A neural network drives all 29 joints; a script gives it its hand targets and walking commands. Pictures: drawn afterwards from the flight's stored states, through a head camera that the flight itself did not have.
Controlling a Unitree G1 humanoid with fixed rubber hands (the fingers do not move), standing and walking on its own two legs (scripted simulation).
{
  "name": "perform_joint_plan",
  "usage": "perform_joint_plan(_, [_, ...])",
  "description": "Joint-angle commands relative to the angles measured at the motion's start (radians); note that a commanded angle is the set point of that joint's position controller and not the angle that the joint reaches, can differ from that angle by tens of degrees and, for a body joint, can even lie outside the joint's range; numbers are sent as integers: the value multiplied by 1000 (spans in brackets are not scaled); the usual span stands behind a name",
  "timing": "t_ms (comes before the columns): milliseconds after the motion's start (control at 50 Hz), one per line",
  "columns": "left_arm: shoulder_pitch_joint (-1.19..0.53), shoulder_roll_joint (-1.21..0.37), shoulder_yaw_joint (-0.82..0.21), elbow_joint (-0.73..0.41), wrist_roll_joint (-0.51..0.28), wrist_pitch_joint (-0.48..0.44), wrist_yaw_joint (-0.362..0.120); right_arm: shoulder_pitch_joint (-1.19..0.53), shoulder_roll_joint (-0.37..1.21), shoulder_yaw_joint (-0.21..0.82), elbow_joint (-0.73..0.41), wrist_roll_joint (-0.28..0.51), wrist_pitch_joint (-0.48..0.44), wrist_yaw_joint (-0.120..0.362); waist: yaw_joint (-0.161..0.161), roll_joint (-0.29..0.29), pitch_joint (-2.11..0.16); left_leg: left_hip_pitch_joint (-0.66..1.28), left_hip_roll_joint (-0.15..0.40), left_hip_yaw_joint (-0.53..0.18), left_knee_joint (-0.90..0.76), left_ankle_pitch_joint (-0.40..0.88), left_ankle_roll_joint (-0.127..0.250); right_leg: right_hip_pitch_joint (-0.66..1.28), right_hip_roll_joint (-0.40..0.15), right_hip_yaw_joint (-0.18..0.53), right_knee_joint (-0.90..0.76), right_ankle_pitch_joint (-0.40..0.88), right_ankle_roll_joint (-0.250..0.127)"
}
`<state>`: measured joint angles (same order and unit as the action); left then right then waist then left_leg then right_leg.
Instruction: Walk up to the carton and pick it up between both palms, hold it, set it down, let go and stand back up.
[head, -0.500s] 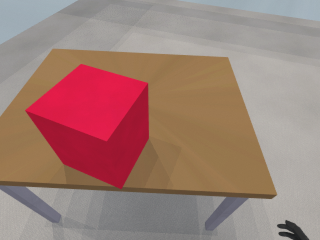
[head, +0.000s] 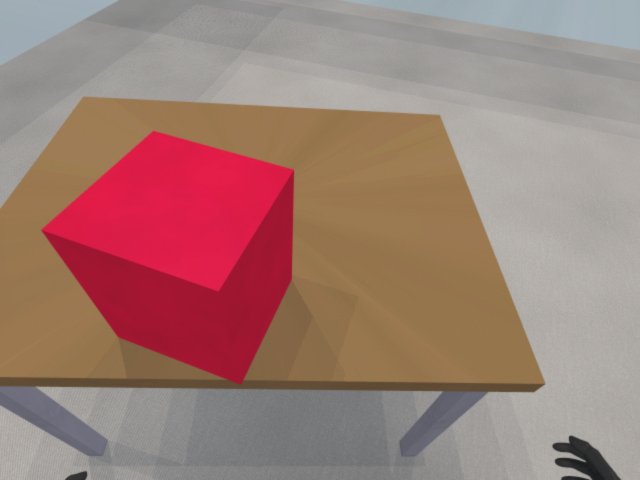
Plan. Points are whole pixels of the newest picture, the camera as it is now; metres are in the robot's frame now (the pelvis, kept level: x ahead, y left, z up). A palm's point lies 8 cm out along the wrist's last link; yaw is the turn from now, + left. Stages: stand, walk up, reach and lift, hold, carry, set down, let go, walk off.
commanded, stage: walk up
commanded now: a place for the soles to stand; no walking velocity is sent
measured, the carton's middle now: (198, 260) +0.40 +0.20 +0.02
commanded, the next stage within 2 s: none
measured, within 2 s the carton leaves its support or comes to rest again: neither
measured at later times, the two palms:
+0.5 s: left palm out of the picture +0.10 +0.31 -0.07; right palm out of the picture +0.13 -0.34 -0.06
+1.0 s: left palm out of the picture +0.08 +0.45 -0.03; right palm out of the picture +0.11 -0.27 -0.08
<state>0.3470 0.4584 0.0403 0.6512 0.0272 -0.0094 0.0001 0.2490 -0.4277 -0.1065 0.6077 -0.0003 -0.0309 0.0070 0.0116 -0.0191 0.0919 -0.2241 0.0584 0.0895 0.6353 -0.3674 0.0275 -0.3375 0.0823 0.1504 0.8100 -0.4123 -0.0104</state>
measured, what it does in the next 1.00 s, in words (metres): steps on the spot: right foot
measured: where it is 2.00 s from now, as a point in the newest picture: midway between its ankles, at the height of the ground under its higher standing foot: outside the picture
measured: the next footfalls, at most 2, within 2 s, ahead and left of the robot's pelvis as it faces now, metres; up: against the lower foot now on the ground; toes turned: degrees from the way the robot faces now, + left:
right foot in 0.10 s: +0.07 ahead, -0.13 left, +0.00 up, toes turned +8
left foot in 1.08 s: +0.07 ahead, +0.22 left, +0.00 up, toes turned +1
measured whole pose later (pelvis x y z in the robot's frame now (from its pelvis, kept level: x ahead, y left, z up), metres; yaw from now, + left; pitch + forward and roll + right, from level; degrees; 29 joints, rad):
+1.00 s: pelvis -0.02 +0.08 -0.01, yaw -2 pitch -3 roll -2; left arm 0.35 0.57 0.04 0.65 0.03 -0.08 0.12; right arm 0.22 -0.53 -0.13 0.61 0.00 0.08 0.06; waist 0.01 0.11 0.09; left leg -0.48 0.07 0.01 1.03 -0.45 0.02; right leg -0.32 0.00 0.21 0.64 -0.30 0.00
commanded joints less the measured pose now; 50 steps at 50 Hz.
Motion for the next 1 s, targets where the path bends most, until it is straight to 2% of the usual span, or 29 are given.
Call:
perform_joint_plan(0, [11,124,32,5,-13,-35,11,-13,-203,-39,-1,-15,1,-8,-35,219,-91,164,159,-87,-36,649,102,-9,-35,-150,-205,48,-7])
perform_joint_plan(20, [23,128,35,14,-13,-40,15,-25,-206,-39,-7,-8,8,-6,-26,210,-124,170,127,-48,32,663,84,36,-29,-156,-289,169,-11])
perform_joint_plan(60, [44,153,42,17,-1,-53,26,-10,-173,-34,-22,4,19,-9,-25,145,-186,94,91,-28,86,477,44,134,-63,-54,-292,423,-52])
perform_joint_plan(80, [28,185,52,7,11,-57,29,-5,-146,-31,-31,7,19,-8,-33,46,-191,4,64,-40,120,324,26,185,-134,99,-279,510,-96])
perform_joint_plan(100, [0,214,54,-11,12,-61,30,1,-125,-19,-33,9,24,-10,-41,-46,-181,-71,14,-63,155,94,1,155,-253,333,-327,497,-164])
perform_joint_plan(120, [-21,220,51,-21,10,-60,29,-7,-125,-14,-17,9,30,-12,-39,-75,-138,-74,-43,-101,150,-228,7,77,-309,424,-374,424,-232])
perform_joint_plan(140, [-33,221,47,-12,9,-55,26,-16,-137,-15,-13,-1,29,-12,-41,-88,-89,-46,-31,-124,61,-272,16,29,-283,397,-383,325,-220])
perform_joint_plan(160, [-66,200,43,-1,10,-50,24,-13,-133,-11,-4,-2,21,-7,-53,-104,-83,-29,-32,-122,-37,-222,23,25,-242,349,-375,258,-189])
perform_joint_plan(180, [-104,186,35,-11,0,-46,22,6,-146,-14,15,-10,9,-5,-68,-105,-70,25,-21,-120,-101,-88,28,-20,-211,283,-351,274,-145])
perform_joint_plan(220, [-125,131,18,-17,-10,-50,18,16,-199,-27,33,-13,-6,-9,-70,-30,-103,108,86,-195,-161,48,50,-78,-130,160,-254,356,-77])
perform_joint_plan(280, [-64,147,28,10,-12,-44,7,-64,-215,-23,7,-20,-11,-8,-15,9,-85,-3,188,-231,-208,-63,106,0,-54,21,-194,201,-38])
perform_joint_plan(300, [-60,146,33,19,-10,-41,5,-86,-207,-22,12,-17,-6,-4,-7,26,-77,-21,172,-188,-192,-72,102,24,-62,29,-239,165,-49])
perform_joint_plan(340, [-92,171,39,6,5,-50,1,-72,-190,-21,14,-16,-4,-1,-29,4,-53,-41,100,-123,-130,-67,64,13,-108,121,-285,216,-76])
perform_joint_plan(380, [-99,171,31,3,2,-58,2,-64,-176,-21,22,-12,-5,0,-46,7,-72,10,59,-108,-98,-50,41,-36,-137,200,-305,301,-99])
perform_joint_plan(440, [-108,156,24,1,-2,-56,6,-53,-193,-22,23,-16,-10,-1,-53,14,-96,63,87,-155,-137,-23,56,-60,-112,153,-262,335,-79])
perform_joint_plan(500, [-78,151,30,0,-11,-53,6,-61,-208,-23,16,-14,-11,-4,-27,35,-114,48,138,-151,-141,81,79,-6,-81,60,-204,383,-58])
perform_joint_plan(580, [-85,164,35,-4,-5,-54,8,-66,-190,-23,19,-8,-4,-3,-37,9,-124,58,88,-97,-73,81,63,-2,-110,115,-237,410,-84])
perform_joint_plan(620, [-88,167,32,-10,-2,-57,8,-56,-194,-23,14,-9,-1,-3,-48,18,-119,51,76,-104,-59,52,52,-30,-122,155,-253,398,-95])
perform_joint_plan(640, [-91,167,32,-11,-2,-57,10,-65,-181,-21,7,-11,0,-4,-44,-7,-114,57,80,-116,-78,9,58,-37,-126,165,-267,351,-96])
perform_joint_plan(660, [152,313,89,75,-20,-71,69,-133,-289,-86,-96,-91,54,29,29,78,-63,-180,32,-86,137,86,32,128,-248,283,-314,372,-114])
perform_joint_plan(680, [213,359,106,93,-6,-76,106,-129,-212,-80,-123,-82,90,33,39,-28,-60,-402,-52,-115,323,-246,4,259,-386,534,-385,524,-178])
perform_joint_plan(700, [188,369,120,68,-12,-77,120,-93,-219,-82,-132,-100,106,31,18,43,-70,-439,-28,-221,443,-279,-3,250,-437,625,-380,504,-223])
perform_joint_plan(740, [149,360,129,48,-12,-79,134,-55,-207,-80,-122,-96,104,35,-3,55,-52,-441,2,-254,479,-222,2,207,-423,555,-384,419,-222])
perform_joint_plan(760, [139,341,128,38,-10,-80,137,-54,-211,-79,-116,-88,99,41,-9,12,-56,-438,14,-254,494,-180,-4,218,-390,509,-367,436,-225])
perform_joint_plan(820, [116,329,120,20,-2,-83,133,-60,-215,-82,-105,-83,99,53,-12,-26,-40,-399,20,-212,520,-105,-8,104,-322,370,-336,376,-212])
perform_joint_plan(860, [102,342,121,16,3,-85,126,-59,-214,-83,-103,-87,106,60,-19,-66,-6,-393,42,-213,525,-67,-11,25,-313,352,-355,216,-211])
perform_joint_plan(940, [31,377,123,-17,16,-86,125,-35,-243,-90,-102,-82,105,74,-39,-177,2,-304,73,-210,404,-61,2,-85,-314,313,-331,80,-207])
perform_joint_plan(960, [10,382,121,-19,17,-86,122,-19,-260,-91,-92,-81,101,75,-43,-174,3,-258,74,-205,357,-46,12,-122,-306,298,-323,37,-195])
perform_joint_plan(980, [-41,388,116,-26,20,-85,123,24,-266,-99,-86,-75,98,76,-82,-207,3,-182,79,-192,300,-48,25,-174,-312,278,-311,31,-189])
